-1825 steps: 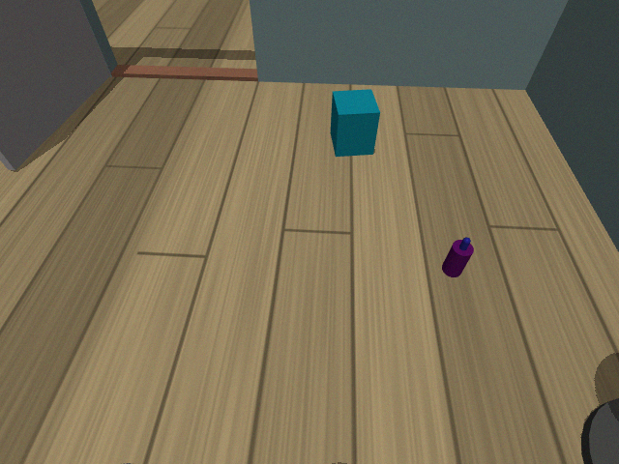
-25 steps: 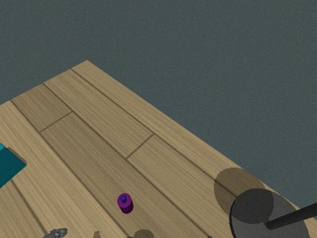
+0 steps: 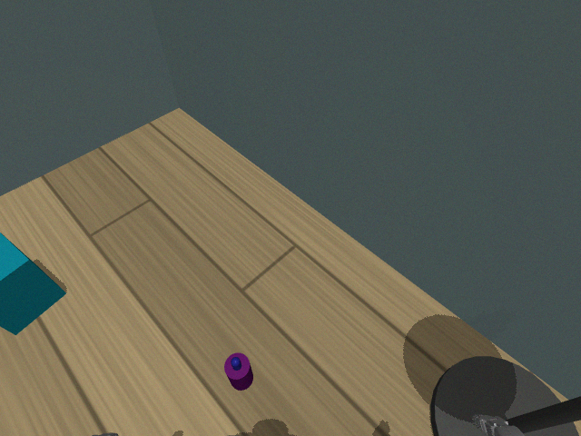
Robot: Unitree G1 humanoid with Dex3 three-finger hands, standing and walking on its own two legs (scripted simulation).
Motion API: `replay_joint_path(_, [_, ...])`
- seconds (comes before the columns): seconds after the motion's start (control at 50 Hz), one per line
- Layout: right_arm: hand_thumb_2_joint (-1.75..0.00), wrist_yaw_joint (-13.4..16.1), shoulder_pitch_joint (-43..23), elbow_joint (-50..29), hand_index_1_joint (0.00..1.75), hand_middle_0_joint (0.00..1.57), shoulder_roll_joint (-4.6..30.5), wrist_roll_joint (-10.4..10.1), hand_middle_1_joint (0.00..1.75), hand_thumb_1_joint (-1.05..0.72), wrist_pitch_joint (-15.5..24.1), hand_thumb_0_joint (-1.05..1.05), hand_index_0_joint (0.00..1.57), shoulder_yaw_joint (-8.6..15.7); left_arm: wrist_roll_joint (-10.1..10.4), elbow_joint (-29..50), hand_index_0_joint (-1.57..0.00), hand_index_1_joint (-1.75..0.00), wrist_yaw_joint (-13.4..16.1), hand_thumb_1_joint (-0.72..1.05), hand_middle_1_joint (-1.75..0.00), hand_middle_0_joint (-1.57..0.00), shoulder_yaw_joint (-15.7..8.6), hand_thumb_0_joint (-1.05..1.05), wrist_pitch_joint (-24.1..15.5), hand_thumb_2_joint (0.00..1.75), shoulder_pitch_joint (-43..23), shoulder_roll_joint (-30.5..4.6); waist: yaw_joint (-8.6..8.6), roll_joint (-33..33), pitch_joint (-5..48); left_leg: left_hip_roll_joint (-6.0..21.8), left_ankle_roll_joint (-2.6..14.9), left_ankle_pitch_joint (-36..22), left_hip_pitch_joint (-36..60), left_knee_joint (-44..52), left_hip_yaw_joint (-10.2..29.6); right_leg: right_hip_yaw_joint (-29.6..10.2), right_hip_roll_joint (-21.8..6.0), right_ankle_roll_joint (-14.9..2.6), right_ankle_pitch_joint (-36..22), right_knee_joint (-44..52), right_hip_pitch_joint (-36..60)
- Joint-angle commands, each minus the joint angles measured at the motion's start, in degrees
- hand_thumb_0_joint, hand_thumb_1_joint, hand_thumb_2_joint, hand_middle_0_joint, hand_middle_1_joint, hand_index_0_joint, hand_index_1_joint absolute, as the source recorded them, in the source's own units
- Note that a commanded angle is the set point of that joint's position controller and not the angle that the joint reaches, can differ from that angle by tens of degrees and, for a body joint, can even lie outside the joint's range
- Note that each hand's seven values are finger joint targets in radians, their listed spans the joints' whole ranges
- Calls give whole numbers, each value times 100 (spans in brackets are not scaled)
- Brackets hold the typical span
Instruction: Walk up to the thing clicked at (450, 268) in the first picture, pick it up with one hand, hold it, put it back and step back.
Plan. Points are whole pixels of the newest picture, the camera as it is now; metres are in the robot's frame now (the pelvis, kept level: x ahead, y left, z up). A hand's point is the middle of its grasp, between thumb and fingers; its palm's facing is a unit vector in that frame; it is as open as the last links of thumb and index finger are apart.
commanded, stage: walk up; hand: left
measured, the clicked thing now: (238, 369) +0.37 +0.17 -0.68
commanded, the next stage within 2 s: none
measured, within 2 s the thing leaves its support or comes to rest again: neither
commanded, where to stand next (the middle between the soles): +0.06 -0.05 m, yaw +5 degrees
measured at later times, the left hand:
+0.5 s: hand out of the picture +0.08 +0.29 -0.17, palm faces -0.04 -0.94 -0.34, open 7.4 cm
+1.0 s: hand (153, 408) +0.18 +0.23 -0.16, palm faces -0.05 -0.94 -0.35, open 7.4 cm
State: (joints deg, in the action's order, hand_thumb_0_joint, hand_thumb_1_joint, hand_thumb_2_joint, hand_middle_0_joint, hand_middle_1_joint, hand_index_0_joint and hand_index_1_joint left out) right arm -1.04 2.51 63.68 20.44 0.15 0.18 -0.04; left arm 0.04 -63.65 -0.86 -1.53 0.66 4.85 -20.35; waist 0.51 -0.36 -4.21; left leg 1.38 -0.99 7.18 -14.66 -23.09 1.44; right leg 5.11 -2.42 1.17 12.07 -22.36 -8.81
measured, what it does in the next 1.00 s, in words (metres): steps on the spot: left foot, then right foot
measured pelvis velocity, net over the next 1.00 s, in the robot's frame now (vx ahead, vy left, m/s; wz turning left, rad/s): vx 0.01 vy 0.00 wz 0.00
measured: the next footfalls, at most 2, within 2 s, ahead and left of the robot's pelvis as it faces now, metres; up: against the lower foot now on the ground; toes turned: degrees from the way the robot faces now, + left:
left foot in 0.42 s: -0.03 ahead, +0.13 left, +0.00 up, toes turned +2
right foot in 0.80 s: +0.17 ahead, -0.11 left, +0.00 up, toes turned -1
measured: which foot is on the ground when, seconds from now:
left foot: down 0.00-0.22, up 0.24-0.40, down 0.42-0.84, up 0.86-1.00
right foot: down 0.00-0.42, up 0.44-0.78, down 0.80-1.00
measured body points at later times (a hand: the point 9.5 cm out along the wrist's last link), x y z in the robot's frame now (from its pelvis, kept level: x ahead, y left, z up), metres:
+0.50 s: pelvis -0.03 +0.03 -0.02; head -0.02 +0.05 +0.43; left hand +0.08 +0.34 -0.15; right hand -0.02 -0.30 -0.13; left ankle -0.07 +0.12 -0.74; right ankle -0.01 -0.12 -0.70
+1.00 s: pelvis +0.01 +0.00 -0.02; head +0.10 -0.01 +0.42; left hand +0.18 +0.28 -0.14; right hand +0.12 -0.30 -0.16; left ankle -0.06 +0.14 -0.66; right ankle +0.13 -0.10 -0.74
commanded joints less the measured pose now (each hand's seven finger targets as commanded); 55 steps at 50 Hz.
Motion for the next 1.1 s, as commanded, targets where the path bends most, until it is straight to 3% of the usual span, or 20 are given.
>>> replay_joint_path(0.0, [-90, 111, -124, -392, 30, 20, 1500, -65, 30, -90, -15, 0, 20, 369, 29, 441, -20, -30, 138, 90, -30, -20, -356, 0, -15, 90, -9, -1355, -31, -237, 736, 699, 382, -1984, 233, -27, 666, -480, -410, -271, -1409, -315, 87])
replay_joint_path(0.14, [-90, 107, -225, -751, 30, 20, 1518, -5, 30, -90, -169, 0, 20, 481, -65, 748, -20, -30, 103, 90, -30, -20, -406, 0, 114, 90, 13, -1375, 9, -129, 1040, 560, 479, -160, -198, -390, 658, -786, -550, -548, -163, -485, -246])
replay_joint_path(0.2, [-90, 62, 29, -800, 30, 20, 1282, 38, 30, -90, -258, 0, 20, 496, -167, 1023, -20, -30, 113, 90, -30, -20, -529, 0, 83, 90, -541, -1765, -58, 1062, 723, -364, 150, 1816, -228, -2426, -225, -1723, -1722, -1221, -187, 481, -1043])
replay_joint_path(0.24, [-90, 28, 431, -837, 30, 20, 1315, 69, 30, -90, -327, 0, 20, 530, -243, 1234, -20, -30, 158, 90, -30, -20, -577, 0, 57, 90, -765, -1820, -151, 1179, 575, -242, 178, 2255, -204, -3325, 66, -1840, -2088, -1558, -514, 436, -1565])
replay_joint_path(0.28, [-90, -29, 568, -885, 30, 20, 1345, 46, 30, -90, -330, 0, 20, 597, -286, 1292, -20, -30, 200, 90, -30, -20, -577, 0, 2, 90, -811, -1702, -209, 921, 584, -124, 222, 2150, -315, -3486, 213, -1438, -1782, -1428, -164, 230, -1425])
replay_joint_path(0.34, [-90, -171, 1004, -858, 30, 20, 1256, 150, 30, -90, -162, 0, 20, 600, -432, 1196, -20, -30, 126, 90, -30, -20, -550, 0, -123, 90, -319, -1707, -167, 1066, 1055, -76, 181, 2358, -157, -1788, -317, -1250, -1249, -1029, 2868, 294, -613])
replay_joint_path(0.36, [-90, -212, 1673, -754, 30, 20, 1388, 169, 30, -90, -103, 0, 20, 707, -484, 1267, -20, -30, 57, 90, -30, -20, -625, 0, -109, 90, -371, -1877, -509, 1034, 1171, -114, 305, 2485, 507, -918, -431, -1227, -1152, -968, 3425, -191, -797])
replay_joint_path(0.38, [-90, -162, 2523, -495, 30, 20, 1456, 173, 30, -90, -24, 0, 20, 802, -479, 1384, -20, -30, 5, 90, -30, -20, -583, 0, -53, 90, -517, -1654, -949, 242, 1120, -53, 446, 2450, 1659, 204, -123, -866, -814, -793, 3436, -1614, -1684])
replay_joint_path(0.4, [-90, -44, 2418, -626, 30, 20, 1806, 328, 30, -90, 88, 0, 20, 890, -361, 1520, -20, -30, -23, 90, -30, -20, -381, 0, 18, 90, -269, -899, -839, -1557, 435, 838, 594, 3757, 2119, 1268, 2094, -132, 121, -340, 2517, -3780, -3350])
replay_joint_path(0.42, [-90, 29, 1865, -966, 30, 20, 2141, 436, 30, -90, 193, 0, 20, 888, -263, 1624, -20, -30, 2, 90, -30, -20, -393, 0, -10, 90, -185, -898, -529, -1339, -200, 1680, 805, 3274, 1756, 1398, 3798, -866, 599, -273, 2125, -4347, -4501])
replay_joint_path(0.44, [-90, 57, 1638, -1101, 30, 20, 2313, 277, 30, -90, 252, 0, 20, 905, -293, 1617, -20, -30, 30, 90, -30, -20, -494, 0, -55, 90, -378, -1344, -543, -466, -408, 2129, 1163, 3557, 1170, 1646, 4069, -1457, 154, -302, 1615, -3961, -4114])
replay_joint_path(0.46, [-90, 64, 1398, -1085, 30, 20, 2395, 191, 30, -90, 327, 0, 20, 906, -257, 1580, -20, -30, 8, 90, -30, -20, -504, 0, -114, 90, -593, -1501, -456, -346, -696, 2153, 1340, 3398, 722, 1799, 3986, -1667, -78, -277, 1328, -3787, -3755])
replay_joint_path(0.52, [-90, 146, 1220, -1255, 30, 20, 1780, 216, 30, -90, 539, 0, 20, 755, -120, 1287, -20, -30, -134, 90, -30, -20, -583, 0, -109, 90, 249, -1549, -73, -276, -523, 1189, 679, 689, 1265, 1144, 1549, -1585, 67, -181, 298, -3563, -3195])
replay_joint_path(0.68, [-90, 245, 1275, -1421, 30, 20, 1243, 116, 30, -90, 152, 0, 20, 612, 89, 1547, -20, -30, 69, 90, -30, -20, -336, 0, -89, 90, -153, -951, -229, -1376, -377, 651, 710, -2891, 388, 103, -155, -410, 195, -106, -182, -1685, -1198])
replay_joint_path(0.78, [-90, 299, 1489, -1493, 30, 20, 1232, -162, 30, -90, -104, 0, 20, 554, -69, 1379, -20, -30, 143, 90, -30, -20, -495, 0, -38, 90, 516, -1236, 118, 100, 682, 283, 482, -1965, 350, -2052, -165, -303, 214, -398, -2289, -77, 487])
replay_joint_path(0.8, [-90, 329, 1635, -1588, 30, 20, 1091, -226, 30, -90, -75, 0, 20, 512, -128, 1426, -20, -30, 160, 90, -30, -20, -626, 0, -15, 90, 716, -1649, 199, 1078, 1193, -141, 262, -441, -192, -3254, -178, -1335, -771, -852, -4387, -366, 1093])
replay_joint_path(0.82, [-90, 421, 2039, -1545, 30, 20, 915, -239, 30, -90, -110, 0, 20, 448, -113, 1660, -20, -30, 177, 90, -30, -20, -615, 0, 37, 90, 590, -1615, 71, 1687, 1457, -786, 152, 2836, -766, -4224, 119, -2300, -1522, -1543, -5625, -423, 1429])
replay_joint_path(0.84, [-90, 503, 2190, -1464, 30, 20, 1134, -168, 30, -90, -195, 0, 20, 543, -101, 1842, -20, -30, 225, 90, -30, -20, -599, 0, 60, 90, 267, -1630, 25, 1923, 1487, -472, 117, 3368, -706, -4774, 270, -2827, -1984, -2055, -5273, -381, 932])
replay_joint_path(0.96, [-90, 464, 1808, -1542, 30, 20, 1263, -114, 30, -90, -240, 0, 20, 542, -256, 2318, -20, -30, 271, 90, -30, -20, -542, 0, 277, 90, -430, -1207, -65, 859, 1392, -526, -36, 2482, -580, -4667, 128, -1190, -991, -1601, -2835, -602, -347])
replay_joint_path(1.08, [-90, 415, 1784, -1561, 30, 20, 1202, 82, 30, -90, -138, 0, 20, 570, -220, 2353, -20, -30, 229, 90, -30, -20, -569, 0, 362, 90, -361, -1361, -76, 1349, 1073, -159, 72, 1926, -347, -2042, 22, -1760, -1317, -1437, -1999, -782, -468])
